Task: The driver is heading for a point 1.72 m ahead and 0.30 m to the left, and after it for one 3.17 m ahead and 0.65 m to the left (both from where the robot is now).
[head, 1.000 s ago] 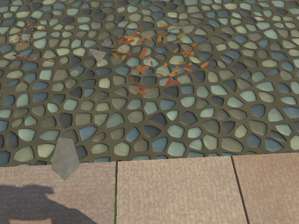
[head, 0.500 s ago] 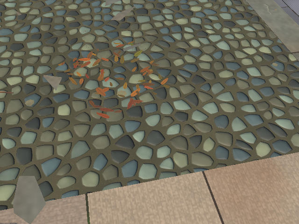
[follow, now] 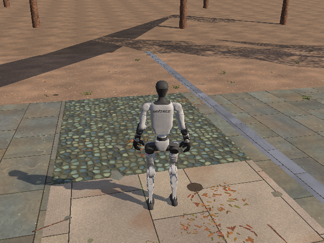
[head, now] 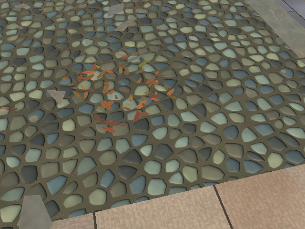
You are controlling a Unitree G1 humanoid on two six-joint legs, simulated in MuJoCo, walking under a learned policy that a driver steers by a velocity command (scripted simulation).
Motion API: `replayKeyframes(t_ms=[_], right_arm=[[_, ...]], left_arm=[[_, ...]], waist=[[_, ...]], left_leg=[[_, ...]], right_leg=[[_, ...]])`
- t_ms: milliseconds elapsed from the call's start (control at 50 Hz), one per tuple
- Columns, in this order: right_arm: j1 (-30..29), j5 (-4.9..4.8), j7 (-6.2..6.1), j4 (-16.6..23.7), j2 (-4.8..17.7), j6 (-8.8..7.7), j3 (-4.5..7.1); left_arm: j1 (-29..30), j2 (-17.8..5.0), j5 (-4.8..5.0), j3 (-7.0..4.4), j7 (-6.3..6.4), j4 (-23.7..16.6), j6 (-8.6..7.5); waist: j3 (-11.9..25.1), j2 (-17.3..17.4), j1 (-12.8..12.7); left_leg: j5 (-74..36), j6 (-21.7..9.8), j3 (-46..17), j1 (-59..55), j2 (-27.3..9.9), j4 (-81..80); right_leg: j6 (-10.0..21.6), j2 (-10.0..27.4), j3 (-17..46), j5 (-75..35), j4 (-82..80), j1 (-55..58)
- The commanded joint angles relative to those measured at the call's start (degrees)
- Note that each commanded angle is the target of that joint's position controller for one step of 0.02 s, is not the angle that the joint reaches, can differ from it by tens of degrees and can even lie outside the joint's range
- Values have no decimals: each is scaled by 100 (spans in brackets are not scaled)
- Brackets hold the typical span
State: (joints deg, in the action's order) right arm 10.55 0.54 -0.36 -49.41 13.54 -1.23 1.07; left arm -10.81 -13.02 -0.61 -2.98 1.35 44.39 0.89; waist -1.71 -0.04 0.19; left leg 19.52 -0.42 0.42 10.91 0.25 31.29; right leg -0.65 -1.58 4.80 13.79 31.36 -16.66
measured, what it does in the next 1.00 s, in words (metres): stands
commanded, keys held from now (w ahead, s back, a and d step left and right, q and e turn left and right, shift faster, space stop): no key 1.00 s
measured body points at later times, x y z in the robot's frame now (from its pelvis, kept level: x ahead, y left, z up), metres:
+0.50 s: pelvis +0.00 +0.01 +0.01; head +0.01 +0.01 +0.45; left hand +0.09 +0.27 -0.14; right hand +0.06 -0.24 -0.14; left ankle -0.03 +0.11 -0.73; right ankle +0.03 -0.13 -0.73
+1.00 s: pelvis +0.01 +0.02 +0.01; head +0.02 +0.02 +0.46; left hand +0.05 +0.28 -0.15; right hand +0.02 -0.23 -0.14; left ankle -0.03 +0.11 -0.73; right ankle +0.03 -0.13 -0.73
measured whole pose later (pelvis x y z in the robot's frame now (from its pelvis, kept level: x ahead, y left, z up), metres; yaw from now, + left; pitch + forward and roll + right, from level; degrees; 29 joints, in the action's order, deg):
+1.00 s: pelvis +0.01 +0.02 +0.01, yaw +0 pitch -1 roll +0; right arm 16.5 0.2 -1.1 -60.5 12.0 -1.2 0.0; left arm -10.5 -12.4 0.0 -1.9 3.0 64.1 1.0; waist -1.9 -0.3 0.2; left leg 17.3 -2.3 1.0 7.6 2.0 26.0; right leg -2.6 0.5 5.5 11.7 26.0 -13.3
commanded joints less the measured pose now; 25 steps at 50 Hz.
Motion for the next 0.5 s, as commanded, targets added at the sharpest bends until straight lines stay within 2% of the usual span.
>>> replayKeyframes(t_ms=[20,300,500], right_arm=[[47,-8,-13,179,608,-61,129],[191,-23,-57,-385,631,-71,99],[374,-24,-80,-681,602,-56,65]], left_arm=[[66,-644,9,-158,47,-254,-56],[140,-604,32,-162,117,504,-15],[128,-608,44,-124,146,1099,-24]], waist=[[345,-26,12],[140,5,14],[40,19,19]], left_leg=[[-977,-117,-308,391,-314,-611],[-876,-141,-314,349,-286,-926],[-858,-182,-318,281,-265,-1078]], right_leg=[[237,353,366,-1491,-304,693],[133,294,244,-1412,-486,869],[76,268,160,-1248,-614,829]])
Keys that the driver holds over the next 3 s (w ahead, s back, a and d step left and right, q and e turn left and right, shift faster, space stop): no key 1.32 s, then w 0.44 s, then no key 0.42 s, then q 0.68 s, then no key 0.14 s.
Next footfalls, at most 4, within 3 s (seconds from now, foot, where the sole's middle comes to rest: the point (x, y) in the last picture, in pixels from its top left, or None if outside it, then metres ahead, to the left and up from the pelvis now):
1.64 right None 0.14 -0.13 -0.77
2.06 left None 0.42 0.07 -0.77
2.48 right None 0.37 -0.15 -0.77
2.94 left None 0.31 0.10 -0.77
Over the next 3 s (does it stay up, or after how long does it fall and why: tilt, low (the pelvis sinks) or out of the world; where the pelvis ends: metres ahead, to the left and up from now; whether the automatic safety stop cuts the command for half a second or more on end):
stays up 0.30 -0.01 0.00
